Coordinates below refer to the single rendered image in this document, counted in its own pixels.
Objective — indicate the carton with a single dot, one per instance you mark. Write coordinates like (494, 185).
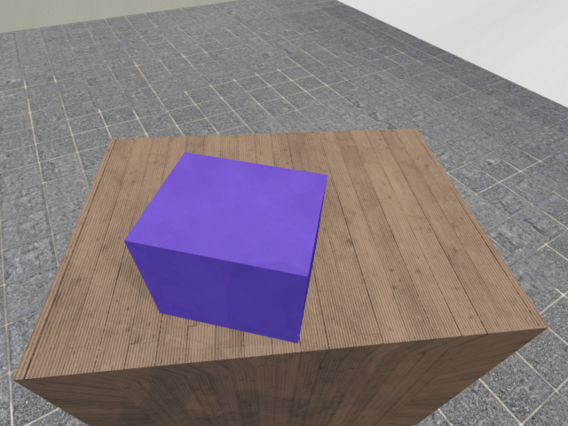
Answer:
(231, 244)

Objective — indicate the pedestal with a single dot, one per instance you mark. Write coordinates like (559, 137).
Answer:
(409, 301)

